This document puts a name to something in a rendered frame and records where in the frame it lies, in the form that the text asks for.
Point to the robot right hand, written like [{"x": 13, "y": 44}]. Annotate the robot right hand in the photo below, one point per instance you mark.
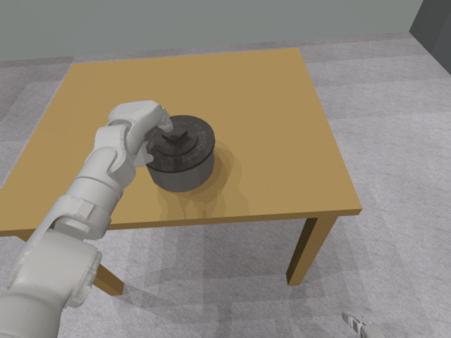
[{"x": 361, "y": 325}]

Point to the table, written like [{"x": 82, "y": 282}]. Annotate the table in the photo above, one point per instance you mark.
[{"x": 275, "y": 154}]

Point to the robot left hand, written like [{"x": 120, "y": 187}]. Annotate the robot left hand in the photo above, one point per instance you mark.
[{"x": 148, "y": 114}]

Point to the lid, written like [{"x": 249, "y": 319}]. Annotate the lid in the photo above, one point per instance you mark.
[{"x": 187, "y": 154}]

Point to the robot left forearm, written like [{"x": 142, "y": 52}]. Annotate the robot left forearm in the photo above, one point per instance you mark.
[{"x": 84, "y": 211}]

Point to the pot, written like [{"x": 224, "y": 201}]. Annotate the pot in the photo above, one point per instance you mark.
[{"x": 184, "y": 181}]

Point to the robot left upper arm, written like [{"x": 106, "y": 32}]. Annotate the robot left upper arm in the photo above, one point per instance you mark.
[{"x": 58, "y": 273}]

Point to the knob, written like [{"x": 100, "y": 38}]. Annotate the knob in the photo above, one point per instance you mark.
[{"x": 176, "y": 135}]

